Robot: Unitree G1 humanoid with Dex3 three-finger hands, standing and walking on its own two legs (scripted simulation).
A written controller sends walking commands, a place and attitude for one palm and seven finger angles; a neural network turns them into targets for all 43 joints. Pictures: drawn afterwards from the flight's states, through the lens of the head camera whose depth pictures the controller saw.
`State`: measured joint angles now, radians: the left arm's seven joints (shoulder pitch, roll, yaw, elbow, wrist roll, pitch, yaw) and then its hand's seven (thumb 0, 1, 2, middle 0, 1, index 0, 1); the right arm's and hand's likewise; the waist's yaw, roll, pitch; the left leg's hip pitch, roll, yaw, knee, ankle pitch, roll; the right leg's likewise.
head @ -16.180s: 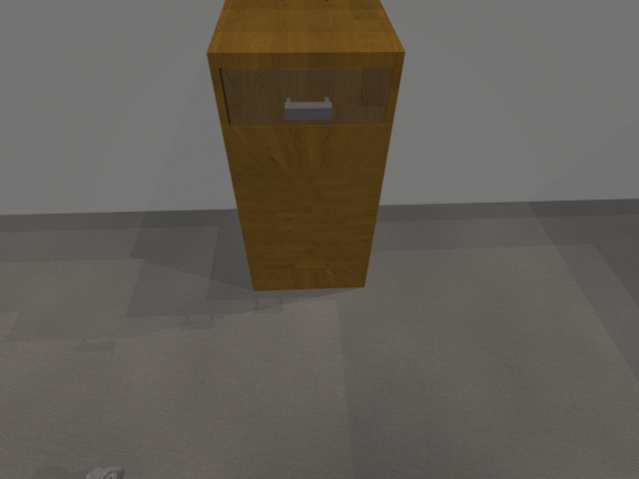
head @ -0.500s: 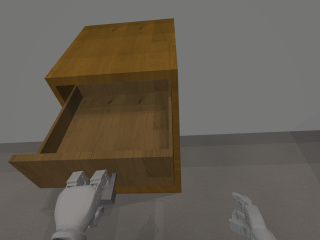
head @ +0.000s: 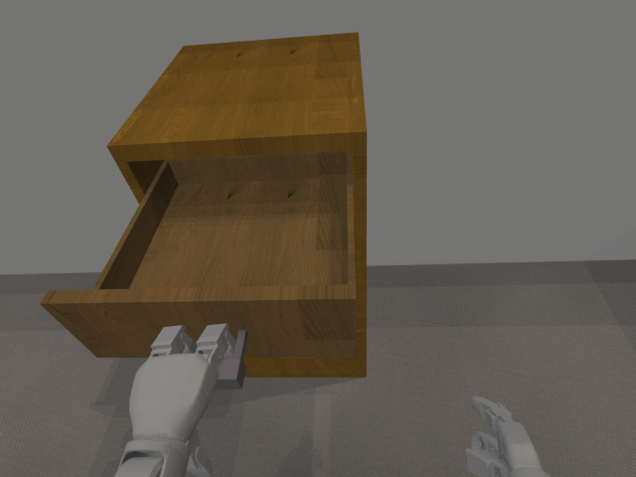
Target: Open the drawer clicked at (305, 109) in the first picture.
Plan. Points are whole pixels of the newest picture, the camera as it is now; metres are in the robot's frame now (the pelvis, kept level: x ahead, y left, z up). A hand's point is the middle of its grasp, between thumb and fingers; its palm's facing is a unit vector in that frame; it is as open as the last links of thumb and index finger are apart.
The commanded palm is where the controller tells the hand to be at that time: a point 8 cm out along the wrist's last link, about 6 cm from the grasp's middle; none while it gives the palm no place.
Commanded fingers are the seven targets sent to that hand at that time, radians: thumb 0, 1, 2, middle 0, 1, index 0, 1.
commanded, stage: lift the hand off the handle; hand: left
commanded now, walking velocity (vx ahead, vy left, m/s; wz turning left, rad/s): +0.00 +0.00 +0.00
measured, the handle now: (202, 355) +0.25 +0.18 +0.05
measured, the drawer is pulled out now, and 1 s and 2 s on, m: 0.29 0.26 0.23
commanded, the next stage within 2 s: open the thumb to release the handle in 0.48 s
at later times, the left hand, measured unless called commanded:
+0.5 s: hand (197, 392) +0.21 +0.18 +0.04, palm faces -0.07 -0.18 -0.98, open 13.5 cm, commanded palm +0.19 +0.18 +0.14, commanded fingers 0.00 -0.50 0.30 -0.30 -1.20 -0.30 -1.20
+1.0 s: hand (204, 373) +0.23 +0.18 +0.03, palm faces +0.09 -0.13 -0.99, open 13.1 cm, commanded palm +0.21 +0.19 +0.07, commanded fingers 0.00 -0.50 0.30 -0.15 -0.30 -0.15 -0.30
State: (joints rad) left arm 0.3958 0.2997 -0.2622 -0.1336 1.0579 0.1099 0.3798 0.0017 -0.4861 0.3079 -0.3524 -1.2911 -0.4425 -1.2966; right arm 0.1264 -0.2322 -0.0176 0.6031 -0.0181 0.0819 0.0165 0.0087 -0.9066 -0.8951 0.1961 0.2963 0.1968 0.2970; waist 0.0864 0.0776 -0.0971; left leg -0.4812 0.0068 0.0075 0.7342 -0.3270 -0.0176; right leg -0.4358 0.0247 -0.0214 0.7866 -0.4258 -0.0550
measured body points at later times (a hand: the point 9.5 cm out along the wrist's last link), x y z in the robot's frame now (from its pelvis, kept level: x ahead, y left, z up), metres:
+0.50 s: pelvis +0.01 +0.00 +0.01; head +0.00 -0.04 +0.46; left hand +0.20 +0.19 +0.09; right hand +0.23 -0.20 -0.08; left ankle +0.03 +0.14 -0.71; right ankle -0.01 -0.08 -0.71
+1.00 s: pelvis +0.01 +0.00 +0.00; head +0.02 -0.04 +0.45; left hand +0.22 +0.18 +0.08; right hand +0.22 -0.20 -0.11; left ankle +0.03 +0.14 -0.71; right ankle -0.01 -0.08 -0.71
